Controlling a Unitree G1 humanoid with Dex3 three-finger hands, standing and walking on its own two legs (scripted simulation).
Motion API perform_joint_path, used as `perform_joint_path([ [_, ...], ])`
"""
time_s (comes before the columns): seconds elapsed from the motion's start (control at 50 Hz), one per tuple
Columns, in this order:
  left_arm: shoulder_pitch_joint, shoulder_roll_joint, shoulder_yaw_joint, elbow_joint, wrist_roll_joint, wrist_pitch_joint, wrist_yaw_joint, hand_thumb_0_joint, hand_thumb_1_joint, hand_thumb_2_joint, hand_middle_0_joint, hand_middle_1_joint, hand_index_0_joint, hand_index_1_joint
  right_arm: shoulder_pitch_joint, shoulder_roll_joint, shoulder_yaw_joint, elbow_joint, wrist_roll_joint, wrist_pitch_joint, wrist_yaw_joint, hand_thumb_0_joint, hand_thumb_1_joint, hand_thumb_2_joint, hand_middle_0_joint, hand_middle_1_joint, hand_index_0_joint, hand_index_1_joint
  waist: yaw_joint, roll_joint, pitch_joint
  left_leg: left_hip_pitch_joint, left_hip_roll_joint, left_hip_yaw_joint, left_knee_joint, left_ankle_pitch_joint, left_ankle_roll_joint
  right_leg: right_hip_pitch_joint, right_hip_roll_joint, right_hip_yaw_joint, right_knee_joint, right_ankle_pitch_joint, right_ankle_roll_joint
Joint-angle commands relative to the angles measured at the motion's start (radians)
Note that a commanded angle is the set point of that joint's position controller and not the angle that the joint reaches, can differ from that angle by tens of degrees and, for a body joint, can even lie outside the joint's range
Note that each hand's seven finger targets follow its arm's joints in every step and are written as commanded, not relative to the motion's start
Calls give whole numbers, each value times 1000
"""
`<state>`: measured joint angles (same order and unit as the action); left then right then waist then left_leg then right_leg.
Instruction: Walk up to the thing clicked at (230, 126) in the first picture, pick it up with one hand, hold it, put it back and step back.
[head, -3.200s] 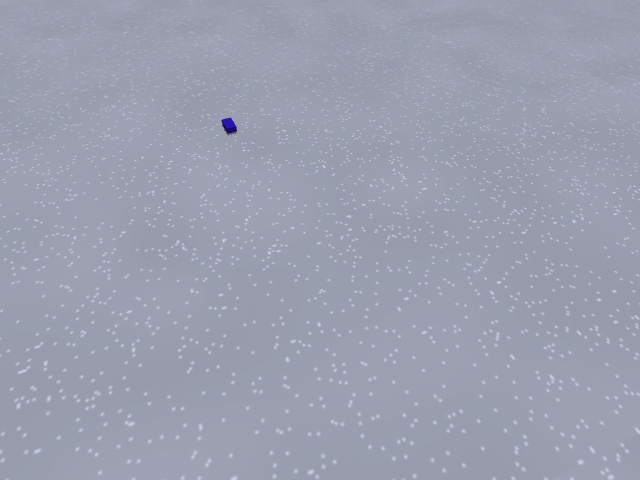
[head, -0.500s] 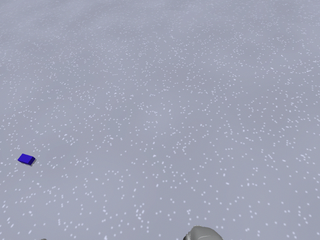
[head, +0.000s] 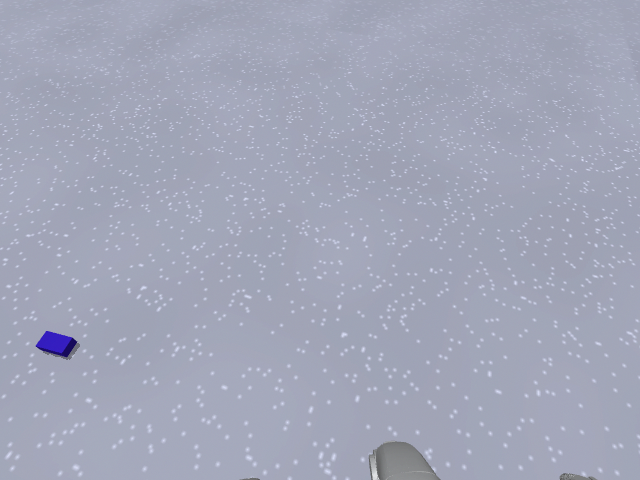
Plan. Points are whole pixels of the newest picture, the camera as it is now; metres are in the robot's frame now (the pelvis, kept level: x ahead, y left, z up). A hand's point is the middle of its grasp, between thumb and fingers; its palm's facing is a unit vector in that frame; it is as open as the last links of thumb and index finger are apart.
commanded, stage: walk up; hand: left
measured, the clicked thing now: (56, 343) +0.62 +0.81 -0.73
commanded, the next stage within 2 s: none
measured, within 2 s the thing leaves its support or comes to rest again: neither
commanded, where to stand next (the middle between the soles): +0.18 +0.64 m, yaw -13 degrees
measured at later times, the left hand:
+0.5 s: hand out of the picture +0.16 +0.48 -0.09, palm faces -0.07 -0.78 -0.63, open 7.4 cm
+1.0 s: hand out of the picture +0.24 +0.64 -0.13, palm faces -0.21 -0.82 -0.52, open 7.4 cm
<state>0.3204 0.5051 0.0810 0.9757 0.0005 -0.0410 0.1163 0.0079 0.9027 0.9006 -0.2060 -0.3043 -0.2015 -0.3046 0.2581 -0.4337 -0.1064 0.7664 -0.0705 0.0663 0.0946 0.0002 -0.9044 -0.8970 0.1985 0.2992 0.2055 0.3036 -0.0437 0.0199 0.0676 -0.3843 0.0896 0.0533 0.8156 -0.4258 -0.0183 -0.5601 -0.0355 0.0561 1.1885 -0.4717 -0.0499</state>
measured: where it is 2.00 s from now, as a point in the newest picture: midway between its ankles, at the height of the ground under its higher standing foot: outside the picture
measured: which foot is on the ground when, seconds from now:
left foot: down 0.00-0.22, up 0.24-0.60, down 0.62-0.98, up 1.00-1.00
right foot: up 0.00-0.18, down 0.20-0.64, up 0.66-0.94, down 0.96-1.00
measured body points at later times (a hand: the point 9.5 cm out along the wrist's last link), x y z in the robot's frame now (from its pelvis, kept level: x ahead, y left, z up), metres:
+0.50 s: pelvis +0.07 +0.17 +0.00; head +0.09 +0.11 +0.45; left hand +0.17 +0.52 -0.05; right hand +0.14 -0.17 -0.13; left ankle +0.11 +0.37 -0.65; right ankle +0.13 +0.00 -0.71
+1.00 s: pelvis +0.12 +0.38 +0.00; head +0.18 +0.33 +0.44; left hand +0.25 +0.68 -0.10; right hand +0.11 +0.05 -0.13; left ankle +0.12 +0.42 -0.70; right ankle +0.17 +0.28 -0.71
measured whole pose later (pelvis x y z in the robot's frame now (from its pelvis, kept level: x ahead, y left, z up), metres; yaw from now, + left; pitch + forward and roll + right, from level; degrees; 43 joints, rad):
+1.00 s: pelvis +0.12 +0.38 +0.00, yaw -10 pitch -1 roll -2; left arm 0.28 0.37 0.03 0.86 -0.01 -0.07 0.11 0.00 0.90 0.90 -0.21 -0.31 -0.21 -0.31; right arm 0.30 -0.43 -0.11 0.68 -0.07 0.11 0.06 0.00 -0.90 -0.90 0.20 0.30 0.21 0.30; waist -0.07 0.11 0.20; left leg -0.38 -0.03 0.11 0.90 -0.48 0.06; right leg -0.43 0.04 -0.11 0.74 -0.29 -0.06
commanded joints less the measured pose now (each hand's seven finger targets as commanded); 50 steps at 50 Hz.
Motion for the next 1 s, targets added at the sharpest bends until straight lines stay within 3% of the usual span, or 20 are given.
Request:
perform_joint_path([
  [0.0, 58, 193, 34, -56, -28, -46, 1, 0, 900, 900, -200, -300, -200, -300, -15, -244, -68, -84, 10, -41, -44, 0, -900, -900, 200, 300, 200, 300, -11, 233, 1, 245, 135, -206, -331, 453, 165, -179, -6, -34, -92, 69, 6],
  [0.08, 31, 142, 21, -90, -27, -50, -6, 0, 900, 900, -200, -300, -200, -300, 1, -207, -53, -119, -4, -31, -45, 0, -900, -900, 200, 300, 200, 300, -32, 202, -46, 266, 148, -131, -304, 676, 227, -16, 12, -154, -335, 103, 20],
  [0.14, 166, 138, 36, -60, -21, -49, 0, 0, 900, 900, -200, -300, -200, -300, -96, -198, -45, -168, 2, -14, -40, 0, -900, -900, 200, 300, 200, 300, 68, 122, -97, 82, 81, -36, -165, 543, 159, 344, 36, -177, -605, 395, 5],
  [0.16, 287, 176, 59, -28, -13, -46, 12, 0, 900, 900, -200, -300, -200, -300, -108, -165, -32, -182, 14, -13, -38, 0, -900, -900, 200, 300, 200, 300, 136, 28, -154, -12, 57, -12, -15, 489, 118, 536, -7, -112, -685, 471, 0],
  [0.18, 338, 247, 84, -33, 2, -44, 28, 0, 900, 900, -200, -300, -200, -300, -46, -128, -20, -185, 21, -12, -39, 0, -900, -900, 200, 300, 200, 300, 162, -132, -189, -182, -10, -11, 182, 199, 56, 699, -110, 99, -747, 376, -43],
  [0.2, 276, 295, 90, -84, 15, -41, 35, 0, 900, 900, -200, -300, -200, -300, 55, -122, -16, -164, 20, 3, -41, 0, -900, -900, 200, 300, 200, 300, 103, -169, -245, -300, -58, -97, 352, -148, 7, 725, -368, 496, -810, 198, -112],
  [0.24, 56, 289, 80, -165, 7, -39, 40, 0, 900, 900, -200, -300, -200, -300, 86, -237, -58, -128, 0, 25, -57, 0, -900, -900, 200, 300, 200, 300, 51, -35, -141, -313, -22, -185, 531, -154, -9, 465, -479, 633, -903, -119, -269],
  [0.34, -1, 226, 74, -170, 23, -58, 12, 0, 900, 900, -200, -300, -200, -300, 73, -230, -61, -85, 0, 28, -26, 0, -900, -900, 200, 300, 200, 300, 23, -61, -5, -209, -7, -213, 490, 12, 22, 180, -251, 213, -812, 2, -150],
  [0.54, -8, 334, 108, -183, 47, -50, -6, 0, 900, 900, -200, -300, -200, -300, 10, -228, -85, -117, 6, 26, 9, 0, -900, -900, 200, 300, 200, 300, 49, -228, -56, -79, 11, -39, 110, -79, 20, 91, -218, 119, -671, -28, -159],
  [0.58, -91, 313, 93, -200, 45, -42, -2, 0, 900, 900, -200, -300, -200, -300, 157, -239, -102, -75, -1, 17, 2, 0, -900, -900, 200, 300, 200, 300, -58, -162, -108, 137, -9, -23, -60, 21, 36, -38, -196, 70, -510, 19, -110],
  [0.6, -95, 231, 70, -193, 39, -32, 3, 0, 900, 900, -200, -300, -200, -300, 253, -259, -115, -39, -18, 8, -7, 0, -900, -900, 200, 300, 200, 300, -116, 8, -124, 243, -42, -68, -169, -30, 45, -128, -105, 4, -267, 30, -52],
  [0.62, -53, 105, 32, -188, 23, -22, 8, 0, 900, 900, -200, -300, -200, -300, 236, -327, -119, -61, -34, -2, -18, 0, -900, -900, 200, 300, 200, 300, -120, 350, -48, 187, 125, -392, -391, -143, 72, -335, 96, -108, 40, -183, 2],
  [0.66, -106, 180, 29, -183, 18, -28, 43, 0, 900, 900, -200, -300, -200, -300, 20, -436, -123, -106, 4, -12, -35, 0, -900, -900, 200, 300, 200, 300, -49, 387, 49, -38, 277, -736, -594, -226, 207, -274, 43, 40, 151, -148, -30],
  [0.72, 38, 217, 49, -79, -18, -26, 27, 0, 900, 900, -200, -300, -200, -300, -1, -267, -80, -135, -4, -21, -53, 0, -900, -900, 200, 300, 200, 300, -3, 177, 22, 135, 134, -350, -332, 235, 139, -263, 39, 46, 74, 13, -3],
  [0.8, 46, 159, 27, -89, -25, -32, 18, 0, 900, 900, -200, -300, -200, -300, 46, -214, -67, -136, -1, -23, -60, 0, -900, -900, 200, 300, 200, 300, -24, 219, -69, 318, 116, -229, -230, 730, 193, -128, 29, -60, -165, 0, 31],
  [0.86, 56, 149, 25, -116, -28, -30, 18, 0, 900, 900, -200, -300, -200, -300, 49, -197, -64, -172, -7, -9, -60, 0, -900, -900, 200, 300, 200, 300, -24, 229, -71, 272, 119, -184, -223, 788, 197, 10, 20, -113, -330, 82, 25],
  [0.9, 162, 142, 31, -99, -25, -32, 20, 0, 900, 900, -200, -300, -200, -300, -27, -186, -61, -213, -2, 7, -52, 0, -900, -900, 200, 300, 200, 300, 53, 158, -106, 165, 59, -117, -108, 720, 146, 232, 26, -138, -573, 298, 10],
  [0.94, 286, 227, 74, -87, -3, -33, 36, 0, 900, 900, -200, -300, -200, -300, -29, -128, -44, -243, 17, 2, -47, 0, -900, -900, 200, 300, 200, 300, 138, -22, -153, -115, -24, -78, 149, 468, 28, 577, -72, 53, -688, 455, -51],
  [0.96, 248, 267, 87, -133, 9, -28, 40, 0, 900, 900, -200, -300, -200, -300, 66, -103, -39, -232, 20, 8, -46, 0, -900, -900, 200, 300, 200, 300, 101, -170, -204, -317, -89, -109, 354, -167, -26, 687, -368, 456, -711, 491, -174],
  [0.98, 166, 257, 81, -170, 13, -21, 39, 0, 900, 900, -200, -300, -200, -300, 87, -201, -65, -213, 8, 27, -60, 0, -900, -900, 200, 300, 200, 300, 85, -9, -205, -317, -68, -204, 522, -218, -33, 581, -481, 558, -755, 376, -284],
])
